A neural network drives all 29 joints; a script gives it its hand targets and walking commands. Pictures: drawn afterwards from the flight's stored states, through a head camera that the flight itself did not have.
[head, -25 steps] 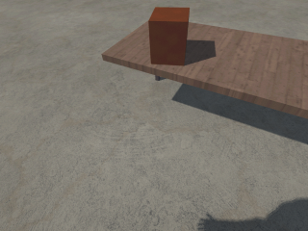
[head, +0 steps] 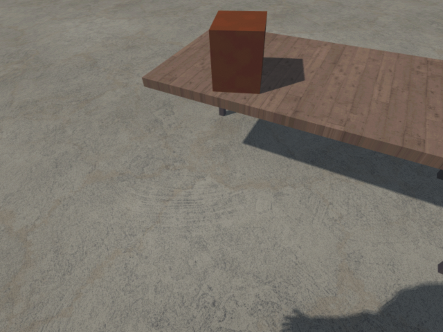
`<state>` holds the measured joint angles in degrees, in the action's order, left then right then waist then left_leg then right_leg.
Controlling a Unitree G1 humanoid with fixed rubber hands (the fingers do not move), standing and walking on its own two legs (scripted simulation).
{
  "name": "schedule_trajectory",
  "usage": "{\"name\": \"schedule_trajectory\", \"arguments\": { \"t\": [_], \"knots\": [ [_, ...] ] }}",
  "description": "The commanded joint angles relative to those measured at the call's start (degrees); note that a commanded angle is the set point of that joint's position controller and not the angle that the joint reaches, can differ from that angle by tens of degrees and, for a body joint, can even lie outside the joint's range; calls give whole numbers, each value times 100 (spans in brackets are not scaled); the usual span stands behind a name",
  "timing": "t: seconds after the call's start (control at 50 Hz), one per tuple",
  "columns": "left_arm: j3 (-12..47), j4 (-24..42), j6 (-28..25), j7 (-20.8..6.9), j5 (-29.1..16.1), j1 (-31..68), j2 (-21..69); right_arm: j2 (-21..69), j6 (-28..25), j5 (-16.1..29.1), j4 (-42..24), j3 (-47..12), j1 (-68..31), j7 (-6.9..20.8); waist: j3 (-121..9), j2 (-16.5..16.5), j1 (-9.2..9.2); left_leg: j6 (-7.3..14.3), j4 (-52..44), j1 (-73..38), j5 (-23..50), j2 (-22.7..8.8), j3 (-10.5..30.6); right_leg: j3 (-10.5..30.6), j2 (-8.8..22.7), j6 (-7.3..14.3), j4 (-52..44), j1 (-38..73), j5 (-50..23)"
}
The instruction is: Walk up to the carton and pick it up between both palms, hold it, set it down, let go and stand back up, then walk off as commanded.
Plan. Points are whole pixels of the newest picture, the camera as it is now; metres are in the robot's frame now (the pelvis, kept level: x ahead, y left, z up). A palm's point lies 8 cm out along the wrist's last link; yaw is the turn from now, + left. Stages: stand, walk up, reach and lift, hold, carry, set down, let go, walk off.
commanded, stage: stand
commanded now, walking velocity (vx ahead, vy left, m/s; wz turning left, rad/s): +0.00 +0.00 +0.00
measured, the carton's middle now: (239, 52) +1.16 -0.02 -0.02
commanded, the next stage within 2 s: walk up in 0.18 s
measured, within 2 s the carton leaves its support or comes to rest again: neither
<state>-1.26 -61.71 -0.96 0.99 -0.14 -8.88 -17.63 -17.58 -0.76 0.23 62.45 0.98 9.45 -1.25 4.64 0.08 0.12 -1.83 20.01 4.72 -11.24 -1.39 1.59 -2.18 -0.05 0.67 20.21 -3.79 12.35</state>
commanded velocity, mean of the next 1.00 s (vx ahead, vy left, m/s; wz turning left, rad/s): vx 0.00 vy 0.00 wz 0.00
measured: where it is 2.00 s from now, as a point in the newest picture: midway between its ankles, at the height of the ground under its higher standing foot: (188, 274)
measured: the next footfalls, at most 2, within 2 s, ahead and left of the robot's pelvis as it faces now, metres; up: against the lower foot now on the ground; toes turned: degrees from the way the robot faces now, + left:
left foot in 0.66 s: +0.17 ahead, +0.22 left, +0.00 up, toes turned -4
right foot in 0.92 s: +0.21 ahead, -0.05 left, +0.00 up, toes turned -15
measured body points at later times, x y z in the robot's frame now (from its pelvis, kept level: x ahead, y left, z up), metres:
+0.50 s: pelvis +0.01 +0.01 +0.00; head +0.01 +0.00 +0.45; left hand +0.06 +0.31 -0.13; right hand +0.08 -0.29 -0.13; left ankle +0.00 +0.15 -0.71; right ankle -0.01 -0.11 -0.75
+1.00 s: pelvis +0.14 +0.07 -0.05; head +0.12 +0.05 +0.39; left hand +0.31 +0.37 -0.10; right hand +0.16 -0.25 -0.16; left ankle +0.14 +0.21 -0.72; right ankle +0.17 -0.04 -0.75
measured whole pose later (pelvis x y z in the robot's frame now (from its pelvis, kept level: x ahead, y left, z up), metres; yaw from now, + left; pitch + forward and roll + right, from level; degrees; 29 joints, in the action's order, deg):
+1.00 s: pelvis +0.14 +0.07 -0.05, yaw -11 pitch -6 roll -1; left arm -3.4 -34.3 -2.9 0.8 1.4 -21.0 -24.0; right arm -23.8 3.4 -2.9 36.0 6.3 21.2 3.0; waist 4.2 5.1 1.2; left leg 1.5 63.6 19.5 -34.8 -4.1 0.3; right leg -4.2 0.1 1.9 50.4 -21.4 22.6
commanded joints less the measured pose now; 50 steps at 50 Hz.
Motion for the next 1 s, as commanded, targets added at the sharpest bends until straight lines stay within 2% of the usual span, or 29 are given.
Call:
{"name": "schedule_trajectory", "arguments": {
  "t": [0.0,0.16,0.24,0.3,0.34,0.36,0.38,0.4,0.42,0.44,0.46,0.48,0.54,0.58,0.6,0.62,0.64,0.66,0.68,0.7,0.74,0.78,0.84,0.88,0.9,0.92,0.94,0.96,0.98],
  "knots": [
    [-241,383,-114,56,2,149,-1176,-1067,-110,-31,-290,177,-92,-60,-84,-54,-48,179,-387,222,707,-588,386,546,741,21,-492,-197,-621],
    [-180,318,-150,62,6,30,-1024,-1078,-104,18,-239,173,35,-84,-220,89,20,205,-337,79,864,-633,401,643,790,24,-464,-174,-932],
    [-187,309,-118,79,0,117,-1118,-1120,-124,16,-279,202,-165,-69,-251,-219,-16,182,-410,46,768,-637,457,598,770,25,-455,-199,-872],
    [-218,348,-146,54,-35,130,-1154,-1207,-112,-24,-245,207,-106,-88,-163,121,-2,209,-361,187,825,-609,387,636,791,6,-496,-166,-943],
    [-216,320,-144,53,-29,23,-1135,-1196,-131,5,-257,210,-74,-61,-307,-108,-24,220,-424,57,743,-638,413,606,757,35,-461,-175,-868],
    [-392,662,-137,8,193,-884,-1366,-1482,-126,-374,-729,579,54,55,-544,363,-118,477,543,508,-2124,-214,-217,1280,786,603,-455,-66,1758],
    [-556,623,-131,20,203,-1233,-1701,-1294,-102,-449,-999,555,-182,135,-103,-238,-358,454,1326,1671,-2537,36,-329,2307,1342,1017,-944,214,2970],
    [-669,739,-157,66,260,-1282,-1895,-1111,-97,-461,-1350,563,-485,206,269,-822,-521,426,2442,2832,-2420,40,-210,3380,1945,1523,-1324,603,3248],
    [-752,962,-223,135,326,-1128,-1973,-1140,-78,-454,-1740,644,-677,267,548,-556,-439,421,3135,3410,-2041,-486,535,3848,2280,1721,-1306,464,3072],
    [-795,1186,-288,169,309,-970,-2001,-1228,-86,-446,-1887,730,-445,310,394,-255,-222,336,3359,3429,-1838,-614,723,3615,2151,1634,-1110,483,2799],
    [-789,1339,-320,173,320,-992,-1996,-1283,-87,-441,-1909,748,-183,341,158,-279,-130,280,3266,3411,-1790,-673,709,3316,2054,1541,-989,627,2583],
    [-801,1519,-343,172,341,-859,-1983,-1297,-101,-412,-2064,743,-155,388,96,-605,-98,224,3210,3313,-1683,-773,685,2967,1886,1434,-961,408,2521],
    [-791,1865,-349,147,367,-1014,-1923,-1221,-52,-428,-2419,764,-153,525,270,-808,-161,181,2593,2596,-1481,-649,305,2397,1538,1318,-786,-483,2117],
    [-816,2086,-300,140,355,-938,-1988,-1270,-15,-402,-2551,808,126,554,173,-955,-22,216,2081,1713,-1185,-536,56,2036,1345,1154,-401,-1112,1966],
    [-783,2202,-264,124,314,-746,-1906,-1275,-5,-400,-2523,833,566,547,145,-876,221,253,1651,876,-798,-445,-110,1695,1124,962,-85,-1785,2073],
    [-741,2271,-202,116,264,-729,-1854,-1289,-21,-409,-2421,880,1045,503,203,-512,461,279,1186,-216,-596,-91,-618,1285,788,811,410,-2657,2401],
    [-637,2341,-155,94,260,-846,-1562,-1527,-22,-435,-2242,967,1560,434,12,51,602,314,1059,-1162,-978,141,-629,975,343,676,1425,-3309,2663],
    [-515,2527,-148,74,206,-931,-1115,-1900,-79,-518,-2377,1022,1974,377,-217,1528,865,503,111,-1403,-2361,-912,1067,409,-411,463,3248,-3951,2635],
    [-458,2779,-187,103,184,-1141,-1035,-2172,-105,-511,-2716,1064,1716,310,-361,2021,765,1359,-1207,-702,-4008,-2311,3799,560,-392,318,4751,-4130,2470],
    [-596,2923,-157,98,175,-1237,-1409,-2198,-100,-436,-2960,1059,1157,270,-218,1445,445,1823,-1419,-85,-4495,-2694,4112,743,148,348,5314,-3935,2150],
    [-599,2832,-150,17,125,-1372,-1728,-2162,-119,-382,-3130,989,516,225,221,870,119,1790,-943,623,-3969,-2377,3103,728,593,270,5077,-3511,1553],
    [-589,2844,-138,-68,91,-1302,-1742,-2025,-123,-320,-3169,906,545,213,559,812,134,1575,-669,1293,-3291,-1989,2051,636,665,249,4200,-3127,1582],
    [-642,2973,-139,-175,49,-1376,-1810,-2121,-95,-365,-3330,956,466,269,482,1364,52,1455,-342,1833,-3201,-1904,1349,291,557,273,3054,-2181,1405],
    [-723,2754,-153,-140,61,-2134,-1822,-1996,-25,-325,-3496,907,20,321,310,954,-517,1072,569,3281,-3615,-1444,429,-72,245,389,2166,-69,523],
    [-822,2507,-152,-65,70,-2765,-1974,-1803,49,-378,-3535,834,115,345,-100,334,-826,852,1891,3788,-3845,-900,-91,-129,-83,330,2102,1009,897],
    [-909,2466,-179,40,114,-3111,-2345,-1339,81,-391,-3643,684,122,378,-56,-1303,-1104,614,3956,4302,-3514,-359,-759,1324,757,483,1057,936,2384],
    [-925,2900,-251,150,197,-2765,-2708,-1350,130,-231,-4010,747,14,400,12,-1645,-883,423,5229,4762,-2889,85,18,5166,2284,1205,-890,286,4022],
    [-897,3132,-299,271,196,-2208,-2710,-1802,196,-261,-4187,877,-75,388,428,-862,-655,359,5663,4877,-2440,-315,594,5727,2745,1709,-1174,7,4486],
    [-866,3235,-340,345,215,-2012,-2617,-1931,224,-294,-4146,945,-21,389,545,-455,-461,334,5939,4925,-2109,-514,620,5189,2695,1914,-933,-79,4215]
  ]
}}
